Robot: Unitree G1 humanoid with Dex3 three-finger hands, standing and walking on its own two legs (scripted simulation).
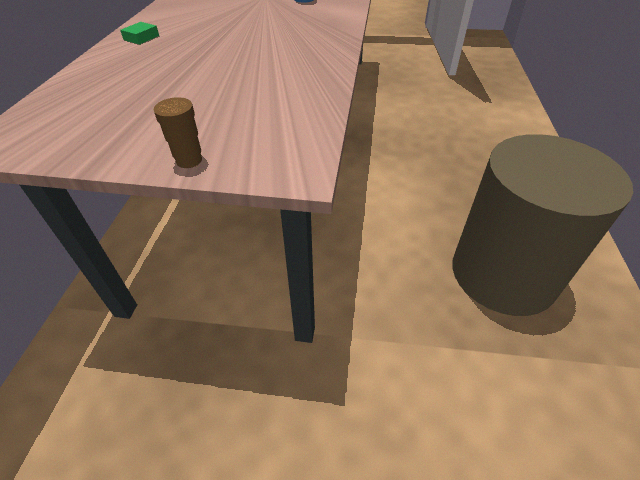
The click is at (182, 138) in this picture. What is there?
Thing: tapered cup
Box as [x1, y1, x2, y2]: [154, 97, 201, 167]
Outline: 160,101 154,106 154,112 157,121 161,126 165,139 169,144 176,163 181,167 191,167 198,164 201,160 200,147 197,139 197,130 193,118 194,113 191,102 185,98 180,97 169,98
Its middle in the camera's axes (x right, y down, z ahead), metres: -0.28 -0.20 +0.82
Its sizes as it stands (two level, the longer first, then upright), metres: 0.073 0.073 0.128
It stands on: a support 0.74 m high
